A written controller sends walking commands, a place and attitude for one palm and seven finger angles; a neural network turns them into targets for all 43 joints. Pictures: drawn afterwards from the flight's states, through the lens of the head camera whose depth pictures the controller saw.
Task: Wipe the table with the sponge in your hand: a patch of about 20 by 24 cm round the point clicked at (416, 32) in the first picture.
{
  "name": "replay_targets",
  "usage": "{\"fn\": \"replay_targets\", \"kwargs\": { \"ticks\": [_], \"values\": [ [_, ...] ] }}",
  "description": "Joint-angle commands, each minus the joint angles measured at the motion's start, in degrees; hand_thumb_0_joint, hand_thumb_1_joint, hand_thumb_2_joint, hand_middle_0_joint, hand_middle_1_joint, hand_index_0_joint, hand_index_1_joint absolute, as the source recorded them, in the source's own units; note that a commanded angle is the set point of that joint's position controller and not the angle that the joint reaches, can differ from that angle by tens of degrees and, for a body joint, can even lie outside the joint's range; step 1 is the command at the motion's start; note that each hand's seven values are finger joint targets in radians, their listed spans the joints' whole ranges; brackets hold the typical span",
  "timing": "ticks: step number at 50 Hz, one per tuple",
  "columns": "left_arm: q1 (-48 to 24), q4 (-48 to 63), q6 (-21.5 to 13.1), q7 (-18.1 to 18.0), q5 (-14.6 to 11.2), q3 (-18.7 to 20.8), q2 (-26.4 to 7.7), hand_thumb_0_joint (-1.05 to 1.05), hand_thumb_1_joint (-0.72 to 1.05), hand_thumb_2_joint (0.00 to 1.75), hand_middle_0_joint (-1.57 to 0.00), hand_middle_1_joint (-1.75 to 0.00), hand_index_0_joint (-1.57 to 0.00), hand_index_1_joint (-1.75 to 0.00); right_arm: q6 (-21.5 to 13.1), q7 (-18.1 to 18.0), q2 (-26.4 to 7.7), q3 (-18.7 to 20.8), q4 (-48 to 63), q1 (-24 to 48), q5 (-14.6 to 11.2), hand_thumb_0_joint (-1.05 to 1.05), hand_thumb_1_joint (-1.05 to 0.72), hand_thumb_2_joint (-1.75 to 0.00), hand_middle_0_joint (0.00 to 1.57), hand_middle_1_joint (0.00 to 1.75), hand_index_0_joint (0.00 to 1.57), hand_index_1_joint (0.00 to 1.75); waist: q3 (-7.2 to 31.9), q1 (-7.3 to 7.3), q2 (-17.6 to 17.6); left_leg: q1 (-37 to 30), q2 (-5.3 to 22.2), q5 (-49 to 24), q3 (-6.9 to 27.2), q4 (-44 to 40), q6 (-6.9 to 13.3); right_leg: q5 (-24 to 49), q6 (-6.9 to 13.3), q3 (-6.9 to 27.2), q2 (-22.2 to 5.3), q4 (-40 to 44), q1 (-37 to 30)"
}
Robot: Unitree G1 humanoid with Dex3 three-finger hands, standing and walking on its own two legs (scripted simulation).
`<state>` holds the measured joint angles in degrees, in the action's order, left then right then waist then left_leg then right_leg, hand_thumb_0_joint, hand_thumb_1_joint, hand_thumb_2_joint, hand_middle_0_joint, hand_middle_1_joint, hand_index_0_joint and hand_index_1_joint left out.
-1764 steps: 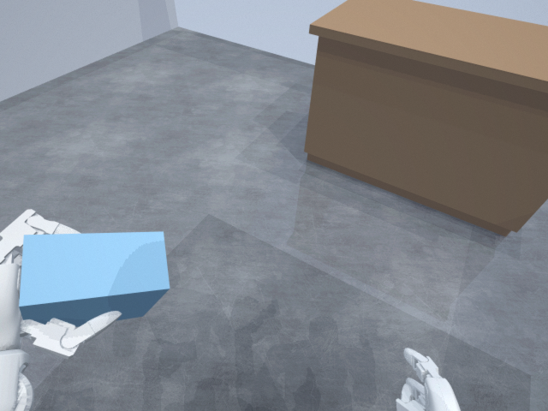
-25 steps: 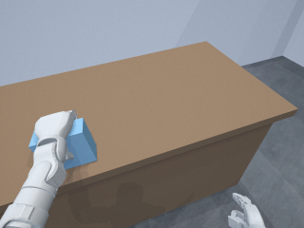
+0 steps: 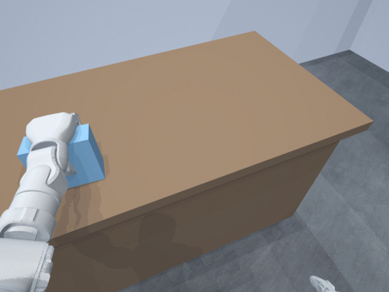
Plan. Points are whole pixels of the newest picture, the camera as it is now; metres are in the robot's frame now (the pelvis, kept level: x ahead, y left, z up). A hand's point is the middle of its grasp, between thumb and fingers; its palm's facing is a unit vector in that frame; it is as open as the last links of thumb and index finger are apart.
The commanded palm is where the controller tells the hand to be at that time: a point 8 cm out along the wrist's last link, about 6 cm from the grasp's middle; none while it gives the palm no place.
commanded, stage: wipe forward along the middle lane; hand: left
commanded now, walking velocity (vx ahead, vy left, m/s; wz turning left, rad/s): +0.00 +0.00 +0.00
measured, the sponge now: (70, 165) +0.37 +0.33 +0.04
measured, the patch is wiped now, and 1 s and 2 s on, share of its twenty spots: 1.00 1.00 1.00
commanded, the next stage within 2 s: slide back across to the first lane in 1.06 s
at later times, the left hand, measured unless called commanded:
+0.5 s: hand (64, 131) +0.43 +0.34 +0.09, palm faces -0.10 +0.01 -1.00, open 10.6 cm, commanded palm +0.42 +0.34 +0.12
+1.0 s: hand (61, 118) +0.48 +0.37 +0.09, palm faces -0.12 +0.00 -0.99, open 10.6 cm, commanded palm +0.47 +0.36 +0.12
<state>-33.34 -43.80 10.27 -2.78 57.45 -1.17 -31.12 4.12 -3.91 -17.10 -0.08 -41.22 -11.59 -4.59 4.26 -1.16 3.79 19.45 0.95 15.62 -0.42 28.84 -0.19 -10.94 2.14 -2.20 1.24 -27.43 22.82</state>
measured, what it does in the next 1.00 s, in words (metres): stands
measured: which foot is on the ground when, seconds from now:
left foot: down 0.00-1.00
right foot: down 0.00-1.00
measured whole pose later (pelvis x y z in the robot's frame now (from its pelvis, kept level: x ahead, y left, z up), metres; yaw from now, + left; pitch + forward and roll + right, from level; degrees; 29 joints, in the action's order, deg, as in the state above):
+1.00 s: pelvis +0.02 +0.03 -0.01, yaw -1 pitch +14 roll -2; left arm -52.4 -65.5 5.6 -4.6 61.3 1.9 -39.8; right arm 5.7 -2.7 -16.7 0.3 -42.8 -17.7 -3.6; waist 6.1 4.0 2.4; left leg 29.2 0.5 18.8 -1.4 33.6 1.9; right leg -11.7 0.0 -1.2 0.8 -28.4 31.1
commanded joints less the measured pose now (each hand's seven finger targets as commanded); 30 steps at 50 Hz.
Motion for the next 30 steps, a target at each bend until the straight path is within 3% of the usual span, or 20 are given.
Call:
{"fn": "replay_targets", "kwargs": {
  "ticks": [1, 4, 6, 10, 12, 14, 16, 19, 24, 28, 29, 30],
  "values": [
    [-14.8, 1.1, -0.4, -1.4, 1.3, 1.6, -11.4, 0.0, 0.1, 1.3, -1.2, -1.6, -1.2, -1.6, -2.3, -0.5, -7.5, 2.6, 7.2, 2.8, 0.1, 0.0, -0.9, -0.9, 0.2, 0.3, 0.2, 0.3, 11.6, 1.22, -7.4, 2.1, -2.2, -7.1, -0.6, -2.7, 2.7, 6.9, 0.4, 2.7, -0.2, 3.8, -10.2],
    [-16.8, -0.9, -0.6, -2.2, 1.3, 0.5, -10.4, 0.0, 0.1, 1.3, -1.2, -1.6, -1.2, -1.6, -2.1, -0.4, -7.5, 2.8, 6.7, 1.8, 0.1, 0.0, -0.9, -0.9, 0.2, 0.3, 0.2, 0.3, 10.6, 1.93, -6.7, 2.4, -2.2, -5.5, -0.8, -2.4, 2.8, 4.9, 0.3, 2.3, -0.2, 3.8, -8.2],
    [-17.8, -2.2, -0.9, -2.7, 1.3, 3.5, -14.3, 0.0, 0.1, 1.3, -1.2, -1.6, -1.2, -1.6, -2.0, -0.6, -7.9, 2.7, 6.3, 1.5, 0.1, 0.0, -0.9, -0.9, 0.2, 0.3, 0.2, 0.3, 11.9, 1.6, -7.7, 3.4, -2.1, -5.8, -0.6, -2.6, 2.8, 5.0, 0.3, 2.8, -0.2, 3.9, -9.5],
    [-21.1, -5.3, -0.9, -3.1, 1.8, 0.8, -12.7, 0.0, 0.1, 1.3, -1.2, -1.6, -1.2, -1.6, -1.9, -0.4, -7.9, 2.6, 5.6, 0.4, -0.1, 0.0, -0.9, -0.9, 0.2, 0.3, 0.2, 0.3, 9.7, 2.91, -7.0, 3.9, -2.0, -3.5, -0.7, -2.6, 2.8, 2.1, 0.1, 2.3, -0.3, 4.0, -6.5],
    [-22.9, -6.4, -0.9, -3.3, 2.6, 1.4, -14.5, 0.0, 0.1, 1.3, -1.2, -1.6, -1.2, -1.6, -1.8, -0.5, -8.1, 2.6, 5.4, -0.3, 0.0, 0.0, -0.9, -0.9, 0.2, 0.3, 0.2, 0.3, 11.0, 2.86, -5.9, 4.0, -2.0, -4.2, -0.4, -2.6, 2.8, 2.3, 0.3, 2.4, -0.2, 3.6, -6.8],
    [-25.8, -7.7, -0.6, -3.3, 3.0, -0.5, -12.9, 0.0, 0.1, 1.3, -1.2, -1.6, -1.2, -1.6, -1.9, -0.5, -8.0, 2.5, 5.1, -1.1, 0.0, 0.0, -0.9, -0.9, 0.2, 0.3, 0.2, 0.3, 10.5, 3.98, -6.2, 4.1, -1.9, -3.8, -0.3, -2.4, 2.8, 2.0, 0.2, 2.0, -0.1, 3.6, -5.3],
    [-26.3, -8.0, -1.0, -3.3, 3.0, 1.1, -14.4, 0.0, 0.1, 1.3, -1.2, -1.6, -1.2, -1.6, -2.0, -0.5, -8.0, 2.7, 4.9, -1.6, 0.2, 0.0, -0.9, -0.9, 0.2, 0.3, 0.2, 0.3, 12.9, 3.47, -4.9, 3.5, -1.6, -6.1, -0.3, -2.2, 2.7, 4.3, 0.5, 2.2, -0.1, 3.1, -6.2],
    [-25.0, -10.1, -1.3, -3.5, 3.3, 2.8, -16.8, 0.0, 0.1, 1.3, -1.2, -1.6, -1.2, -1.6, -1.6, -0.3, -8.3, 2.8, 4.8, -2.9, 0.4, 0.0, -0.9, -0.9, 0.2, 0.3, 0.2, 0.3, 15.0, 3.3, -6.4, 4.6, -1.7, -6.9, -0.6, -1.2, 2.8, 6.7, 0.2, 2.3, -0.1, 2.4, -7.9],
    [-27.4, -12.0, -1.4, -3.3, 3.6, 2.3, -18.0, 0.0, 0.1, 1.3, -1.2, -1.6, -1.2, -1.6, -1.3, -0.3, -8.6, 2.6, 4.8, -3.7, 0.4, 0.0, -0.9, -0.9, 0.2, 0.3, 0.2, 0.3, 13.7, 3.96, -5.0, 5.6, -1.7, -6.7, -0.8, -1.1, 2.7, 6.7, 0.1, 2.3, -0.1, 2.5, -6.9],
    [-30.8, -13.8, -1.6, -3.1, 4.7, 3.2, -21.1, 0.0, 0.1, 1.3, -1.2, -1.6, -1.2, -1.6, -1.1, -0.3, -9.0, 2.6, 4.2, -5.1, 0.4, 0.0, -0.9, -0.9, 0.2, 0.3, 0.2, 0.3, 13.5, 4.75, -4.4, 5.7, -1.5, -6.6, -0.4, -0.9, 2.8, 5.8, 0.3, 2.2, 0.1, 2.4, -5.6],
    [-31.9, -14.3, -1.7, -2.9, 5.0, 1.7, -19.8, 0.0, 0.1, 1.3, -1.2, -1.6, -1.2, -1.6, -1.1, -0.3, -8.9, 2.6, 4.1, -5.4, 0.4, 0.0, -0.9, -0.9, 0.2, 0.3, 0.2, 0.3, 12.9, 5.46, -4.2, 5.8, -1.4, -6.9, -0.4, -0.7, 2.8, 6.1, 0.3, 2.2, 0.1, 2.2, -4.6],
    [-31.3, -13.9, -2.0, -2.8, 5.0, 2.1, -19.6, 0.0, 0.1, 1.3, -1.2, -1.6, -1.2, -1.6, -1.2, -0.2, -8.9, 2.8, 4.1, -6.0, 0.6, 0.0, -0.9, -0.9, 0.2, 0.3, 0.2, 0.3, 14.5, 5.07, -4.0, 5.1, -1.4, -8.1, -0.5, -0.4, 2.8, 7.3, 0.4, 2.1, 0.2, 2.0, -5.1]
  ]
}}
